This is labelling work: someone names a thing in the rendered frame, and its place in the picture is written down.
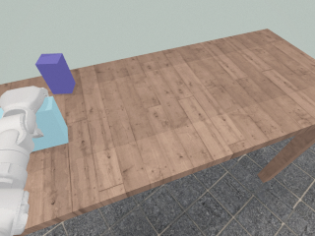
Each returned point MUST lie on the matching table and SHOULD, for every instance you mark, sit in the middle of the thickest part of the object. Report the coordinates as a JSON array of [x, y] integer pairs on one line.
[[140, 122]]

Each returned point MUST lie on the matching left robot upper arm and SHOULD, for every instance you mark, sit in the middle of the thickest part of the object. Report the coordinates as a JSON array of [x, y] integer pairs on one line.
[[14, 211]]

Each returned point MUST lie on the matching robot left hand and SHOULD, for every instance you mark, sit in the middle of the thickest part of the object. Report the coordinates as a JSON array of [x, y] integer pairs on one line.
[[29, 97]]

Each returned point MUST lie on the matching robot left forearm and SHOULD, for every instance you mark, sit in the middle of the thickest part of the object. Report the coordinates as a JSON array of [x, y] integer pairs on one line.
[[17, 127]]

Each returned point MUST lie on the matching sponge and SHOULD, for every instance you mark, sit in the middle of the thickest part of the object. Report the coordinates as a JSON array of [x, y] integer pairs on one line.
[[51, 123]]

